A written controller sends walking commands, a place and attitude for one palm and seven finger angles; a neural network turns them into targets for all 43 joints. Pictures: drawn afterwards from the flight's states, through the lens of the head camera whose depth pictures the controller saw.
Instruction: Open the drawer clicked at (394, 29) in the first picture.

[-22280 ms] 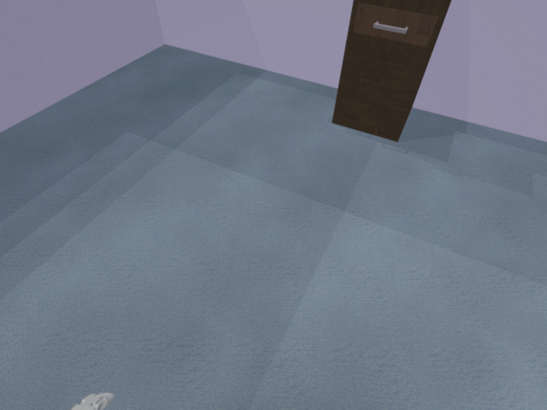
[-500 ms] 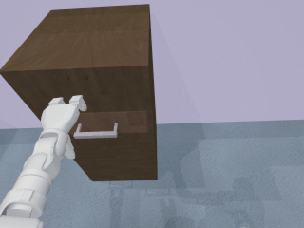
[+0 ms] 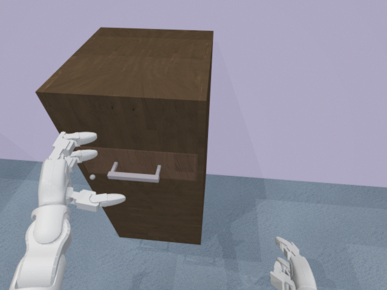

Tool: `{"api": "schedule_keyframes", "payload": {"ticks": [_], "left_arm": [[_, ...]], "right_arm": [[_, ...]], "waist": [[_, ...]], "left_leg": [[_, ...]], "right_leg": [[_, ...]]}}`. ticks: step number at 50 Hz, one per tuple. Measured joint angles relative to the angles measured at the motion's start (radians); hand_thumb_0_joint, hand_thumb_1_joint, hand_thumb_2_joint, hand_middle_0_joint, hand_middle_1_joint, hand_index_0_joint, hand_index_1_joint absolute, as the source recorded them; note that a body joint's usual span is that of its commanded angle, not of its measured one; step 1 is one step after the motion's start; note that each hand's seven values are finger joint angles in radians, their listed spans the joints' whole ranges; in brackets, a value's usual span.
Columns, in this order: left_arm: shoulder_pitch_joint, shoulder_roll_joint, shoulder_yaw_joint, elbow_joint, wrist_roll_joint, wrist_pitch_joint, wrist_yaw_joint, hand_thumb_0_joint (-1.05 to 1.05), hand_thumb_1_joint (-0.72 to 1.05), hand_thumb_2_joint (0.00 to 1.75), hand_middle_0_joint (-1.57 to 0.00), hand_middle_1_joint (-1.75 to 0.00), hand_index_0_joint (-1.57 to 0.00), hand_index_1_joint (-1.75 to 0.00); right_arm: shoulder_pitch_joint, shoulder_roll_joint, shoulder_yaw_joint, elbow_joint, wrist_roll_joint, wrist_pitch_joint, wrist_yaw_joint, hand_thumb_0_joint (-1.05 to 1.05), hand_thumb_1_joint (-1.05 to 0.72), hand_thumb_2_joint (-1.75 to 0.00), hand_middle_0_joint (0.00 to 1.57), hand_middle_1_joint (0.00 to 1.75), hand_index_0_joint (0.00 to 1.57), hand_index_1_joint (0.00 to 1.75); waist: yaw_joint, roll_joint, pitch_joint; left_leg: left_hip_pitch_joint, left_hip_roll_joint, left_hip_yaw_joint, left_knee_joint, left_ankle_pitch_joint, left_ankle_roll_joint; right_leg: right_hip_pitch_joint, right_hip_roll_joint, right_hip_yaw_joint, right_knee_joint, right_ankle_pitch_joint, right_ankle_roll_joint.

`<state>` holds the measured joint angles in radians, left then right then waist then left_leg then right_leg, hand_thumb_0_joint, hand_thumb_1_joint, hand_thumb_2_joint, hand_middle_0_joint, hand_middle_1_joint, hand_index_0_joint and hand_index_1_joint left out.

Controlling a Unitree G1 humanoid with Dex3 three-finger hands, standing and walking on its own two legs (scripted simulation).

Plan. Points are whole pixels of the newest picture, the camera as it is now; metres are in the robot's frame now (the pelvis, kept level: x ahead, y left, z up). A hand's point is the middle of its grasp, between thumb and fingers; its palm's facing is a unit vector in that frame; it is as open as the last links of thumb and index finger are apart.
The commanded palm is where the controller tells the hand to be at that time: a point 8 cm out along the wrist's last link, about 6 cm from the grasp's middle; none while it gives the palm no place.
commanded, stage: draw the hand back to the body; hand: left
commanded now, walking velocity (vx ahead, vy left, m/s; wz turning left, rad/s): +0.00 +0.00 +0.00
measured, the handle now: (135, 171) +0.48 +0.24 -0.13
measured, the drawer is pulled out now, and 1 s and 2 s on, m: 0.00 0.00 0.00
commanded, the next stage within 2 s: step back with the hand held close in 0.72 s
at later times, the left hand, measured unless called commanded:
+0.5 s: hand (43, 219) +0.17 +0.24 +0.16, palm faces +0.40 -0.83 -0.39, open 8.8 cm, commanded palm +0.13 +0.28 +0.17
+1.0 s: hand (41, 224) +0.17 +0.25 +0.15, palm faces +0.39 -0.82 -0.42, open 7.4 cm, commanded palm +0.10 +0.29 +0.17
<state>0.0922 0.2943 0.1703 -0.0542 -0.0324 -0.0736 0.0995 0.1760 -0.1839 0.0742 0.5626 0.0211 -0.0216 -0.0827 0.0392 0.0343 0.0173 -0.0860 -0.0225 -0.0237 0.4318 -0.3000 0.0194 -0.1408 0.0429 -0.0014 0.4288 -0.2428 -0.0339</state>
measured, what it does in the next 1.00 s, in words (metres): stands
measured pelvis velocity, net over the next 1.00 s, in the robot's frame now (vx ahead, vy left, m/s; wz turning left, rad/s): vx -0.03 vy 0.01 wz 0.01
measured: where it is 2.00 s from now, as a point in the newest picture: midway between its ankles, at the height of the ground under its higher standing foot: outside the picture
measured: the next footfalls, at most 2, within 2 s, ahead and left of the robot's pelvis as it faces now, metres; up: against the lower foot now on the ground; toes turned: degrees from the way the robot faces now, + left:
right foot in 1.92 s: -0.24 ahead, -0.11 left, +0.00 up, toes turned -1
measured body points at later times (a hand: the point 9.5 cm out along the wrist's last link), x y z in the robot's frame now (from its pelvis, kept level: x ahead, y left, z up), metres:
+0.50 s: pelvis +0.00 +0.00 +0.00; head -0.03 -0.02 +0.45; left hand +0.14 +0.28 +0.19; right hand +0.19 -0.22 -0.07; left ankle -0.04 +0.11 -0.74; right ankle -0.01 -0.10 -0.74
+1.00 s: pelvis -0.03 +0.01 +0.00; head -0.02 -0.01 +0.45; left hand +0.14 +0.29 +0.17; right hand +0.15 -0.23 -0.08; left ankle -0.04 +0.11 -0.74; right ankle -0.01 -0.10 -0.74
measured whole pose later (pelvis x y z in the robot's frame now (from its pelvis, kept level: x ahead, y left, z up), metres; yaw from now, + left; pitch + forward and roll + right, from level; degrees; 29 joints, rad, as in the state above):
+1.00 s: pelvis -0.03 +0.01 +0.00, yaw +1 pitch +0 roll -2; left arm 0.55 0.30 0.33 -0.48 -0.03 -0.17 0.13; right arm 0.19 -0.23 0.00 0.58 -0.02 -0.05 -0.06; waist 0.01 0.06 0.01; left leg -0.20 -0.01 -0.04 0.47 -0.27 0.02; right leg -0.20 0.05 -0.02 0.36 -0.16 -0.03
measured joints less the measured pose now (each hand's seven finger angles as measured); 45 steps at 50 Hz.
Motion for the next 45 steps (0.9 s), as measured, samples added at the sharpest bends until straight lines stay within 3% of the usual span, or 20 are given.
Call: {"api": "schedule_keyframes", "payload": {"ticks": [8, 23, 31, 38, 42, 45], "left_arm": [[0.181, 0.022, 0.073, -0.178, -0.045, -0.016, -0.016, -0.01, -0.03, 0.50, -0.28, -0.89, -0.27, -0.89], [0.446, 0.040, 0.118, -0.407, -0.047, -0.038, -0.010, 0.00, 0.49, 0.72, -0.24, -0.56, -0.24, -0.56], [0.424, 0.016, 0.115, -0.385, -0.040, -0.047, -0.002, 0.00, 0.74, 0.83, -0.22, -0.39, -0.22, -0.39], [0.416, 0.014, 0.106, -0.379, -0.036, -0.038, 0.004, 0.01, 0.85, 0.88, -0.22, -0.33, -0.21, -0.32], [0.418, 0.020, 0.108, -0.394, -0.034, -0.043, 0.006, 0.01, 0.87, 0.89, -0.21, -0.31, -0.21, -0.31], [0.431, 0.021, 0.140, -0.405, -0.016, -0.068, 0.010, 0.01, 0.88, 0.89, -0.21, -0.31, -0.21, -0.30]], "right_arm": [[0.035, -0.032, -0.031, 0.040, -0.015, -0.037, 0.017, 0.01, -0.90, -0.90, 0.21, 0.30, 0.21, 0.30], [0.030, -0.035, -0.063, 0.045, -0.014, -0.084, 0.008, 0.01, -0.91, -0.90, 0.20, 0.30, 0.20, 0.30], [0.012, -0.024, -0.054, 0.041, -0.017, -0.097, 0.005, 0.01, -0.90, -0.90, 0.21, 0.30, 0.21, 0.30], [0.026, -0.015, -0.046, 0.053, -0.023, -0.110, 0.006, 0.01, -0.90, -0.90, 0.21, 0.30, 0.21, 0.30], [0.037, -0.019, -0.048, 0.062, -0.024, -0.118, 0.008, 0.01, -0.90, -0.90, 0.21, 0.30, 0.21, 0.30], [0.032, -0.029, -0.049, 0.048, -0.035, -0.086, 0.013, 0.01, -0.90, -0.90, 0.21, 0.30, 0.21, 0.30]], "waist": [[0.006, 0.020, 0.007], [0.022, 0.029, -0.023], [0.034, 0.033, -0.010], [0.033, 0.023, -0.003], [0.029, 0.025, -0.003], [0.004, 0.031, -0.015]], "left_leg": [[0.020, 0.004, -0.002, -0.038, 0.016, -0.002], [0.022, 0.010, -0.005, -0.024, 0.013, -0.005], [0.019, 0.006, -0.012, -0.018, 0.025, -0.004], [0.020, 0.007, -0.009, -0.021, 0.033, -0.005], [0.025, 0.007, -0.006, -0.022, 0.033, -0.004], [-0.019, 0.011, -0.013, 0.000, 0.030, -0.002]], "right_leg": [[0.023, 0.003, -0.001, -0.043, 0.018, -0.001], [0.033, 0.009, -0.005, -0.046, 0.024, -0.003], [0.035, 0.004, -0.013, -0.045, 0.035, -0.002], [0.037, 0.005, -0.011, -0.052, 0.046, -0.003], [0.041, 0.005, -0.008, -0.052, 0.047, -0.002], [0.014, 0.009, -0.015, -0.063, 0.057, -0.001]]}}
